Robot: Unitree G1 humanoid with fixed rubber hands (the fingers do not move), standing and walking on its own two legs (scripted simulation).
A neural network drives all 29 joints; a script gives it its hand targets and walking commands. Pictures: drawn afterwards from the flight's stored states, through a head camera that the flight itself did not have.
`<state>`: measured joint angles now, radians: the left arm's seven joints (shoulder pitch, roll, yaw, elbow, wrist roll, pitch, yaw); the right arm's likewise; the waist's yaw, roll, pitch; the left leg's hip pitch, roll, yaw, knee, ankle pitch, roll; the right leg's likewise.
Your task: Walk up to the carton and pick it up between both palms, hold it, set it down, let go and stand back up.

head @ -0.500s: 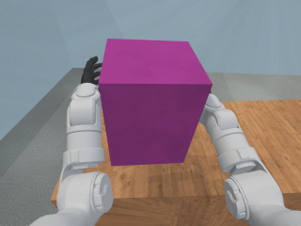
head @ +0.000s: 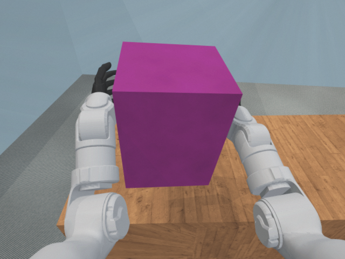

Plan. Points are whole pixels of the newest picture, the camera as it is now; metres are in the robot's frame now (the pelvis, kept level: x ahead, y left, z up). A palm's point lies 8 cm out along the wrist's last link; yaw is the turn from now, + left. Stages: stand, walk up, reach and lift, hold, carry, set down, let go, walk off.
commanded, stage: hold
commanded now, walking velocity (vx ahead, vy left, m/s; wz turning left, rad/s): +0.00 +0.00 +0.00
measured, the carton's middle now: (169, 119) +0.36 +0.00 +0.19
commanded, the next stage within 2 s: none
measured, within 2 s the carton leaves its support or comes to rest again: neither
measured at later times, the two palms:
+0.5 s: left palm (100, 101) +0.39 +0.15 +0.23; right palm (228, 109) +0.38 -0.14 +0.20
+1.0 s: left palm (103, 97) +0.39 +0.14 +0.24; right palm (232, 109) +0.37 -0.14 +0.20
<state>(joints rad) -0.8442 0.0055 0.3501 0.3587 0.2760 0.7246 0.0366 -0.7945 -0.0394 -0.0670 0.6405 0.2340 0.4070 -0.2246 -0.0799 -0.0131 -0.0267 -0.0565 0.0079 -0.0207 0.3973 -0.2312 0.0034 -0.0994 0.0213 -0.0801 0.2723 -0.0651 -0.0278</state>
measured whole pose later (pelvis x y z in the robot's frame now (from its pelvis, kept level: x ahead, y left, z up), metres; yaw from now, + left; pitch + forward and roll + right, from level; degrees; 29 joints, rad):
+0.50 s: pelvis +0.01 +0.00 +0.00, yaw +0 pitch -7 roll -1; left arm -0.81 0.00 0.36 0.33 0.27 0.73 0.03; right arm -0.78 -0.04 -0.04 0.63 0.26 0.42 -0.24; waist -0.08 -0.02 -0.02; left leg -0.03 0.01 -0.02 0.39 -0.24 0.00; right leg -0.08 0.02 -0.08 0.27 -0.07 -0.03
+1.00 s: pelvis +0.01 +0.00 +0.00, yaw +0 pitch -7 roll -1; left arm -0.80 -0.01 0.33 0.30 0.28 0.74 0.04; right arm -0.75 -0.06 -0.02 0.60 0.28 0.41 -0.23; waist -0.09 -0.01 -0.03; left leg -0.02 0.01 -0.01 0.40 -0.25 0.00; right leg -0.06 0.03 -0.07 0.26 -0.07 -0.02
